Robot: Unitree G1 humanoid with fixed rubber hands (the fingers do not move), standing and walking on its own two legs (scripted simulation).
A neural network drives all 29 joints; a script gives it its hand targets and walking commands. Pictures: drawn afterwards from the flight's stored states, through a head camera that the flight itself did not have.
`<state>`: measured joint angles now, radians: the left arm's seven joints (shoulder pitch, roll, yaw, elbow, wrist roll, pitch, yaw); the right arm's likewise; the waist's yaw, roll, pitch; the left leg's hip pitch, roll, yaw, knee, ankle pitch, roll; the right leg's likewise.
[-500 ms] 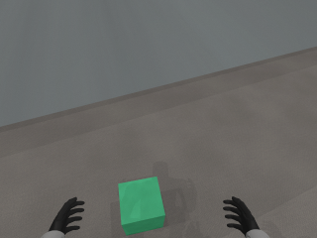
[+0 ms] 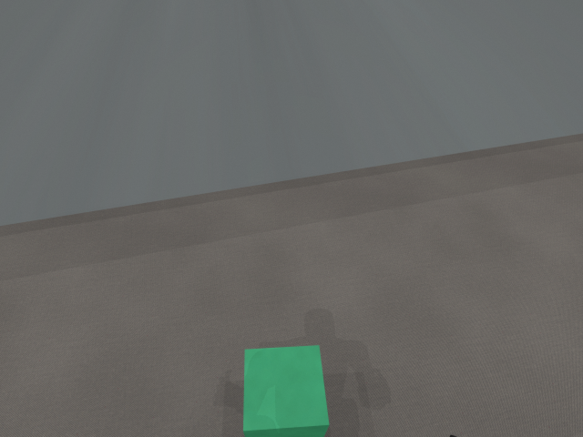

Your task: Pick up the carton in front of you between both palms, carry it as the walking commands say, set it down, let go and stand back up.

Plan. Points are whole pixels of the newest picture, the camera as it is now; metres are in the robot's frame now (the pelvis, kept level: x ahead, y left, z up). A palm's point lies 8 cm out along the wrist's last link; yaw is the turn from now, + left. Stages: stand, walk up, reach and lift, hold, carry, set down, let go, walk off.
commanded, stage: stand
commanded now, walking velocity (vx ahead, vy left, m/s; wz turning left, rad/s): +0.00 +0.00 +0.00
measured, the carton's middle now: (283, 398) +0.35 +0.01 -0.63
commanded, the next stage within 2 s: none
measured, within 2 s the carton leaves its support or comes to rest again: neither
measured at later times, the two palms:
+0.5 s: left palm out of the picture +0.00 +0.27 -0.11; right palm out of the picture +0.07 -0.25 -0.11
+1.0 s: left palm out of the picture -0.06 +0.26 -0.12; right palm out of the picture +0.04 -0.26 -0.11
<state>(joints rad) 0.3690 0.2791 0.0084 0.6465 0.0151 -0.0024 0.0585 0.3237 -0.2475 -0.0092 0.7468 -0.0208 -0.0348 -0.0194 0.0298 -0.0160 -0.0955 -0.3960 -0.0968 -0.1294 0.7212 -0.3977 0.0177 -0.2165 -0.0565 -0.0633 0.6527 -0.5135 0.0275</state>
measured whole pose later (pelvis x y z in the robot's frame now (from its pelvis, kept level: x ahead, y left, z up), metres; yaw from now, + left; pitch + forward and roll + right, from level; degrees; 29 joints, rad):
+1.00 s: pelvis -0.02 +0.00 +0.01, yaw +5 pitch +1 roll -1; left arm 0.41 0.27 0.00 0.90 0.02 0.04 0.05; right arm 0.32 -0.24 0.01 0.88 -0.01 0.02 -0.04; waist 0.02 -0.01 -0.01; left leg -0.35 -0.10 -0.19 0.68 -0.34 0.01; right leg -0.12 -0.05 -0.15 0.57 -0.46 0.02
